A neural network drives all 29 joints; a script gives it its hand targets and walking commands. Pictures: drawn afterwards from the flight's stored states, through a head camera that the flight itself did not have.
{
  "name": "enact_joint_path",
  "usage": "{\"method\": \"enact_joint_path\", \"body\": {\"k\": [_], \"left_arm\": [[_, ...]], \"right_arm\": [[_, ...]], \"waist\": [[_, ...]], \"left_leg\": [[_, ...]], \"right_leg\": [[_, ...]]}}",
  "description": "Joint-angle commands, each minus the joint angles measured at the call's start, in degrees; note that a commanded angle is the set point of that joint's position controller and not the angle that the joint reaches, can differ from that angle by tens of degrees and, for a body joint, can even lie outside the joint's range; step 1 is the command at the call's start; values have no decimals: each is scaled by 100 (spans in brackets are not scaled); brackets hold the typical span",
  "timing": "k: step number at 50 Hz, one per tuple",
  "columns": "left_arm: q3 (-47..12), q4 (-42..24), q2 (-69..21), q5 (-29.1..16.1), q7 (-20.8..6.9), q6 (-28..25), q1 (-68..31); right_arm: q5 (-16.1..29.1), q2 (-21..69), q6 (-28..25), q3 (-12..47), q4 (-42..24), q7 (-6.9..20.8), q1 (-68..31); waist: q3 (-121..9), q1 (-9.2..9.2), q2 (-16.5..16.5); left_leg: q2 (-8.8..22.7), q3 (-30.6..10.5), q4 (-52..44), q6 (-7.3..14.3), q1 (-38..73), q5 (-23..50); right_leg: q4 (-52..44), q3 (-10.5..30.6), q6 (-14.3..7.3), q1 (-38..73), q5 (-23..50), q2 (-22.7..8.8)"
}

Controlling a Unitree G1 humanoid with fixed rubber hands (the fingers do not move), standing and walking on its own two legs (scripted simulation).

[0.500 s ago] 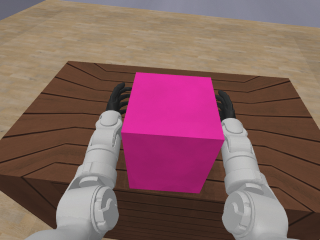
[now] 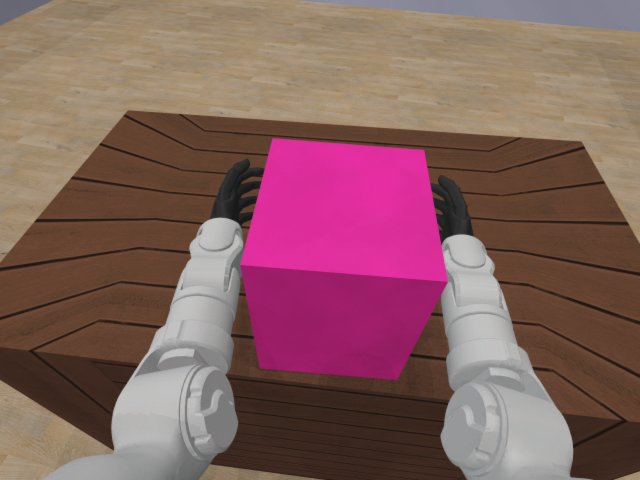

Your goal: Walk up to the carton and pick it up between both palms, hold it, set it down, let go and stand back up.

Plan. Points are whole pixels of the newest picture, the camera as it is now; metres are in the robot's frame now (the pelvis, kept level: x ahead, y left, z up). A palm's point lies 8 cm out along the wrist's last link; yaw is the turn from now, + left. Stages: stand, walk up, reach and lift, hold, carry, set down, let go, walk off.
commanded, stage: set down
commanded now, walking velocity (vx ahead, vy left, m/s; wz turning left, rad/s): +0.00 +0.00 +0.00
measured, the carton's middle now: (337, 264) +0.41 -0.01 +0.05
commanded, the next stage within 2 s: none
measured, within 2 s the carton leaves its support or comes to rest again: neither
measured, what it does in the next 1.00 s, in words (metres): stands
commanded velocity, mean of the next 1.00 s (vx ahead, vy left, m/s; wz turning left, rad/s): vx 0.00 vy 0.00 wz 0.00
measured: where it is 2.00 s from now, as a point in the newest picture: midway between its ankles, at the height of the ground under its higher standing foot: outside the picture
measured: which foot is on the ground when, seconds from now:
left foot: down 0.00-1.00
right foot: down 0.00-1.00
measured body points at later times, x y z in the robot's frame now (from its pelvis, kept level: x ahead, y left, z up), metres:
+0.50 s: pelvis +0.00 +0.01 +0.00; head +0.04 +0.00 +0.45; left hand +0.44 +0.15 +0.10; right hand +0.44 -0.15 +0.10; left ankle -0.04 +0.12 -0.75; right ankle +0.02 -0.12 -0.75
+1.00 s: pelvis +0.00 +0.00 +0.00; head +0.04 +0.00 +0.45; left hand +0.44 +0.15 +0.10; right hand +0.44 -0.15 +0.09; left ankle -0.04 +0.12 -0.75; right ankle +0.02 -0.12 -0.75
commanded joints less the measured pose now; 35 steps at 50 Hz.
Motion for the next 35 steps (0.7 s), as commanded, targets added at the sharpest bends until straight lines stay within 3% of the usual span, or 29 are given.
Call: {"method": "enact_joint_path", "body": {"k": [1, 5, 10, 15, 23, 26, 29, 30, 31, 33, 35], "left_arm": [[-1310, -202, -2531, -18, -593, -305, -2779], [-1087, -58, -2372, 148, -604, -349, -2655], [-1283, -358, -2406, 159, -618, -442, -2816], [-1199, -232, -2404, 231, -609, -398, -2613], [-973, -181, -2502, 363, -622, -441, -2402], [-1010, -350, -2435, 340, -624, -490, -2436], [-1120, -331, -2562, 316, -617, -518, -2424], [-1166, -290, -2637, 324, -621, -502, -2384], [-1109, -327, -2593, 352, -616, -485, -2394], [-1026, -219, -2473, 433, -618, -471, -2211], [-1031, -258, -2393, 360, -585, -466, -2194]], "right_arm": [[101, 2795, -482, 1451, -513, 419, -3195], [-99, 2660, -486, 1139, -128, 468, -2897], [-161, 2669, -618, 1035, -12, 546, -2767], [-147, 2525, -619, 926, -112, 592, -2727], [-379, 2535, -717, 904, -111, 731, -2720], [-485, 2477, -709, 735, 40, 753, -2471], [-354, 2554, -771, 882, -119, 745, -2573], [-365, 2601, -777, 881, -87, 732, -2514], [-394, 2548, -750, 854, -92, 729, -2439], [-490, 2412, -749, 721, -35, 714, -2350], [-442, 2394, -738, 769, -92, 725, -2330]], "waist": [[-2824, 119, -362], [-2395, 69, -339], [-2361, -55, 27], [-2181, 31, 96], [-2088, 57, -127], [-2029, -116, -199], [-2132, -29, -40], [-2064, -47, 21], [-1970, -104, -136], [-1983, -52, 64], [-1873, -79, -121]], "left_leg": [[-240, 161, -34, 158, -406, 1470], [-228, 191, -45, 83, -424, 1227], [-209, 165, 82, -4, -293, 1233], [-182, 232, 95, -30, -169, 1243], [-172, 214, 50, -3, -133, 1202], [-136, 128, 35, -55, -139, 1192], [-175, 171, 27, -73, -51, 1538], [-176, 174, 40, -89, -48, 1575], [-156, 136, 17, -54, -102, 1461], [-190, 163, 47, -103, -97, 1414], [-196, 153, 50, -111, -82, 1350]], "right_leg": [[479, 158, -71, 3232, 1722, 128], [382, 95, -120, 2869, 1251, 157], [244, 55, -198, 2505, 755, 159], [175, 22, -219, 2261, 602, 179], [103, 41, -179, 2299, 572, 176], [102, 16, -226, 2294, 492, 198], [110, 34, -201, 2248, 882, 199], [59, 34, -223, 2281, 841, 189], [80, 39, -226, 2226, 800, 221], [48, 40, -244, 2256, 674, 210], [70, 36, -192, 2231, 668, 239]]}}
